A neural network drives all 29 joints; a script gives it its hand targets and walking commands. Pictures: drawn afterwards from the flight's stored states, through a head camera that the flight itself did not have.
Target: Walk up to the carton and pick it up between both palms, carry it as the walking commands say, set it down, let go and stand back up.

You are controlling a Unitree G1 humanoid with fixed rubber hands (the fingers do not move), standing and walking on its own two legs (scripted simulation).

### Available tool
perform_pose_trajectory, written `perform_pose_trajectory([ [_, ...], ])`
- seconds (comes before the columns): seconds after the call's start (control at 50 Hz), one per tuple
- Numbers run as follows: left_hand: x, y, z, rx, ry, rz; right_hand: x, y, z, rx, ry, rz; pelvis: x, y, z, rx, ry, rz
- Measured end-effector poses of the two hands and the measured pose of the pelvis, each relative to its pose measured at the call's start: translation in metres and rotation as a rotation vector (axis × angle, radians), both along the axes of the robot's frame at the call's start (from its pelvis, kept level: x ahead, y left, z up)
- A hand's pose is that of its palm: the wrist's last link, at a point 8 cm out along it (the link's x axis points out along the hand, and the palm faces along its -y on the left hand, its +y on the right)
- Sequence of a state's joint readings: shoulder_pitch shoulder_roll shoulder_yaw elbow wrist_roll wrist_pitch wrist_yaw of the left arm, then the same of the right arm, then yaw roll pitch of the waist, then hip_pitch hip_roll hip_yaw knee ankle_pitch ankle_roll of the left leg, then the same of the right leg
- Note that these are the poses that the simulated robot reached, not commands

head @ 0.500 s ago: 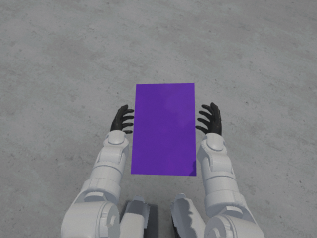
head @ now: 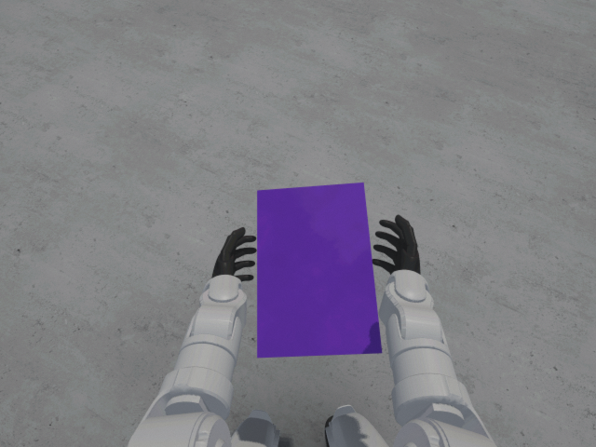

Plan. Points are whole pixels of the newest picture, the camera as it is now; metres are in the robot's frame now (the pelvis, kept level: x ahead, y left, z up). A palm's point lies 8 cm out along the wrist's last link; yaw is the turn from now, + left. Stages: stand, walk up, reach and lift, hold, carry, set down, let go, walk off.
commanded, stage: reach and lift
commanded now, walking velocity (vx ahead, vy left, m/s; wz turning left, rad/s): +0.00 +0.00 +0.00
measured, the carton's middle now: (316, 274) +0.39 -0.03 -0.13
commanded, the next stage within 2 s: none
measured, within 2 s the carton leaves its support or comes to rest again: neither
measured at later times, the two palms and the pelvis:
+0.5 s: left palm (225, 271) +0.34 +0.10 +0.02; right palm (433, 257) +0.34 -0.16 +0.05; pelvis +0.02 +0.00 +0.04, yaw +0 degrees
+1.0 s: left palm (214, 260) +0.33 +0.10 +0.08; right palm (459, 242) +0.33 -0.16 +0.12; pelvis +0.02 +0.00 +0.05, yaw +0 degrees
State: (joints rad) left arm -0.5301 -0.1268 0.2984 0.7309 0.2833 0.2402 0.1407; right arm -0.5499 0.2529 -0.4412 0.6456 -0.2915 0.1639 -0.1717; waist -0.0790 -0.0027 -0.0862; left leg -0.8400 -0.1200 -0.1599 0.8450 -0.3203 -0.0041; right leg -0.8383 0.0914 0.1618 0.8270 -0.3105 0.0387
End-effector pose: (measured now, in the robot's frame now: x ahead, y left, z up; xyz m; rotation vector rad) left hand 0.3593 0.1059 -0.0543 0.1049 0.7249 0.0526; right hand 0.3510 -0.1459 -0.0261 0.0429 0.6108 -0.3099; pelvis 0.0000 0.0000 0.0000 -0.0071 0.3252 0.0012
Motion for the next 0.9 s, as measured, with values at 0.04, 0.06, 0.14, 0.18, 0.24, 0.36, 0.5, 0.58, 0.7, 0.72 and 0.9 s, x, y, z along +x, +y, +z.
perform_pose_trajectory([
  [0.04, -0.001, -0.001, 0.005, -0.002, -0.001, -0.002, -0.001, -0.001, 0.005, -0.001, 0.0, 0.001, 0.001, 0.001, 0.004, 0.0, -0.012, 0.0],
  [0.06, -0.002, -0.001, 0.007, -0.003, -0.001, -0.004, -0.002, -0.002, 0.008, -0.002, 0.0, 0.001, 0.001, 0.001, 0.005, 0.0, -0.019, -0.001],
  [0.14, -0.005, -0.004, 0.019, -0.01, -0.004, -0.008, -0.004, -0.005, 0.019, -0.007, -0.002, 0.003, 0.004, 0.001, 0.012, 0.001, -0.046, -0.005],
  [0.18, -0.005, -0.006, 0.025, -0.013, -0.007, -0.011, -0.004, -0.007, 0.026, -0.008, -0.005, 0.004, 0.005, 0.001, 0.016, 0.002, -0.061, -0.008],
  [0.24, -0.007, -0.007, 0.034, -0.016, -0.007, -0.012, -0.005, -0.008, 0.035, -0.01, -0.004, 0.01, 0.008, 0.001, 0.02, 0.004, -0.085, -0.01],
  [0.36, -0.011, -0.008, 0.052, -0.024, -0.009, -0.013, -0.006, -0.011, 0.053, -0.014, -0.003, 0.025, 0.014, -0.001, 0.029, 0.006, -0.134, -0.009],
  [0.5, -0.017, -0.01, 0.072, -0.032, -0.005, -0.017, -0.01, -0.015, 0.071, -0.011, 0.002, 0.037, 0.02, -0.003, 0.038, 0.008, -0.192, -0.005],
  [0.58, -0.02, -0.012, 0.083, -0.032, -0.008, -0.023, -0.012, -0.017, 0.082, -0.008, -0.001, 0.041, 0.022, -0.005, 0.041, 0.008, -0.222, -0.005],
  [0.7, -0.023, -0.011, 0.099, -0.029, -0.009, -0.026, -0.015, -0.017, 0.099, -0.011, -0.002, 0.057, 0.023, -0.007, 0.045, 0.008, -0.268, -0.004],
  [0.72, -0.023, -0.011, 0.102, -0.029, -0.01, -0.026, -0.016, -0.017, 0.102, -0.013, -0.003, 0.06, 0.024, -0.007, 0.045, 0.008, -0.275, -0.003],
  [0.9, -0.028, -0.009, 0.128, -0.021, -0.02, -0.036, -0.019, -0.014, 0.132, -0.025, -0.014, 0.068, 0.024, -0.007, 0.048, 0.009, -0.352, 0.004],
])
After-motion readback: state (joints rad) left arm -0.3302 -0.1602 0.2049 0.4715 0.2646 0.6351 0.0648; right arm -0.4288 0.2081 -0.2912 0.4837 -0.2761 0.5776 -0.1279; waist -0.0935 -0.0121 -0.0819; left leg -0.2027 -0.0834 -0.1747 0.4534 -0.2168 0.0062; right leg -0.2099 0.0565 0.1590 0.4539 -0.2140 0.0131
